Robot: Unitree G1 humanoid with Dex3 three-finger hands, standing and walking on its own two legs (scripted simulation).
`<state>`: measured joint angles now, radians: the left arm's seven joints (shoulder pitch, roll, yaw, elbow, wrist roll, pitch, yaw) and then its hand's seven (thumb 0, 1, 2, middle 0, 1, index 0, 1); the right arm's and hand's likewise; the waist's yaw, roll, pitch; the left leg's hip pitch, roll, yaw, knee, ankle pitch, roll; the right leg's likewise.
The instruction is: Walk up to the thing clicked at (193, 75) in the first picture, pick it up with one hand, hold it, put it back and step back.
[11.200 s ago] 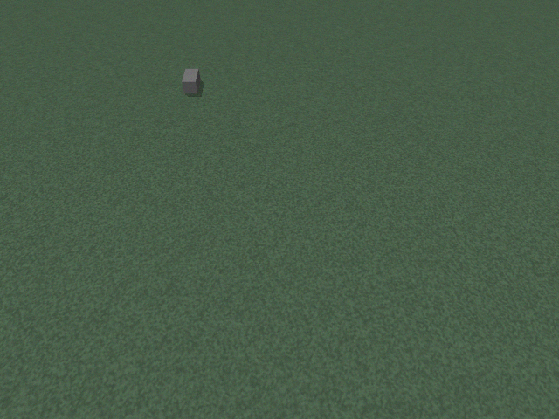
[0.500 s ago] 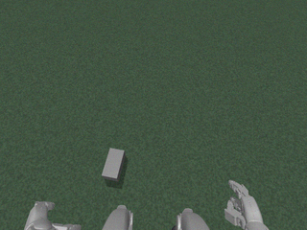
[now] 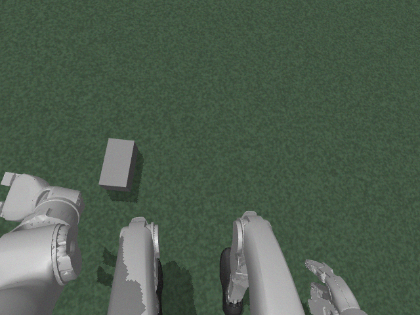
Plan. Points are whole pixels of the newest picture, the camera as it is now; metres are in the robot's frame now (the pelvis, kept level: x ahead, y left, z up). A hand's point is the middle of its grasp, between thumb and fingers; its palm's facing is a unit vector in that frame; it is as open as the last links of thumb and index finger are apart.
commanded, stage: rise first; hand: left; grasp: from above
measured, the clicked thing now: (119, 165) +0.50 +0.25 -0.48
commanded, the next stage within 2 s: none
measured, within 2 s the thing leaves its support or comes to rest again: neither
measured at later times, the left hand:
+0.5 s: hand (79, 174) +0.42 +0.31 -0.28, palm faces -0.01 -0.45 -0.89, open 13.5 cm
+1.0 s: hand (89, 168) +0.44 +0.30 -0.33, palm faces +0.00 -0.47 -0.88, open 13.6 cm
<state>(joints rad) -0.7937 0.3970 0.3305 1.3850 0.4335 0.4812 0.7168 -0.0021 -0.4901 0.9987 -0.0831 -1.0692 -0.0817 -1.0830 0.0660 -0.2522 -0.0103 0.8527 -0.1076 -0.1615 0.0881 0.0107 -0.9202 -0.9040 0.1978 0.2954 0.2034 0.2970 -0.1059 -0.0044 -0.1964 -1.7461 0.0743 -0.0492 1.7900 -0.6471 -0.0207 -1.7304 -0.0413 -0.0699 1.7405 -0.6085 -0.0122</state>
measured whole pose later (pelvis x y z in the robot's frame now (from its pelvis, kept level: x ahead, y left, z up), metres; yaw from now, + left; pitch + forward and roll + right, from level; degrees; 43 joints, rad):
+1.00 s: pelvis -0.02 +0.00 -0.17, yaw -5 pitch +36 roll -6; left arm -1.28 0.78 0.52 1.68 0.54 0.54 0.72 0.00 -0.45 0.97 -0.09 -1.09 -0.10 -1.09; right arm 0.12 -0.35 0.05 0.84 -0.11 -0.18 0.36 0.01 -0.93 -0.91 0.19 0.29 0.20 0.30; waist -0.25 0.02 0.02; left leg -2.28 0.09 -0.12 2.35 -0.72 -0.01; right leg -2.26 -0.02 -0.08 2.25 -0.63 0.00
